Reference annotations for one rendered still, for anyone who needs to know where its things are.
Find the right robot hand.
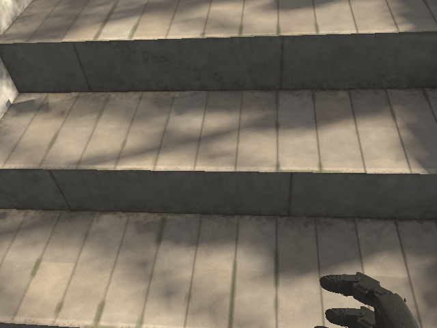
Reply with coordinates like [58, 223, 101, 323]
[314, 272, 419, 328]

